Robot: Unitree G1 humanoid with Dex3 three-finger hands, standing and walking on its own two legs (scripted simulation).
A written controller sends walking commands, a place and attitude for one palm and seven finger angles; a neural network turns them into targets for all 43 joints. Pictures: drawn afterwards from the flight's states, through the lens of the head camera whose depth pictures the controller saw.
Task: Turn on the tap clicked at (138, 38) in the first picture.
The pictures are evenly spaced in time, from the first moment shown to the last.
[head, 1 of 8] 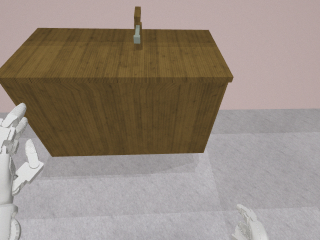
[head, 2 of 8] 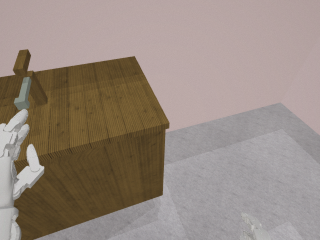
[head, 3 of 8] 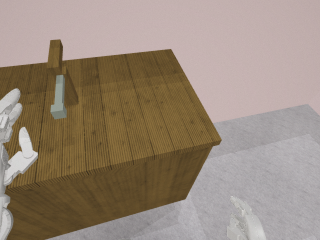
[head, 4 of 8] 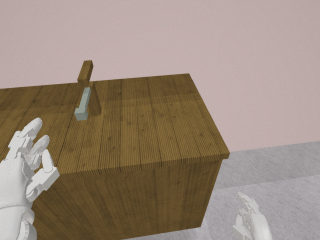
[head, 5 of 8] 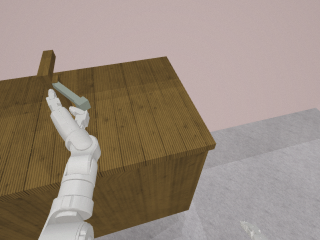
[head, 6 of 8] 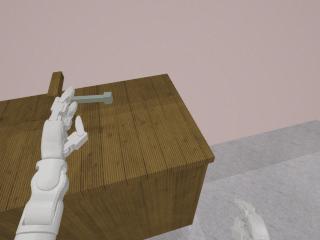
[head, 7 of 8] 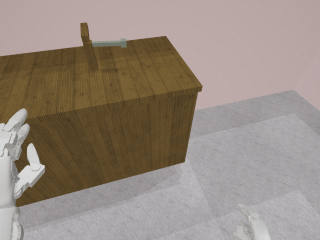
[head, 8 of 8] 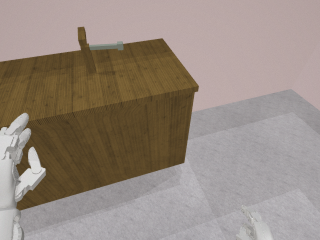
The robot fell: no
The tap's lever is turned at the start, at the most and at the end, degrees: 0 79 79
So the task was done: yes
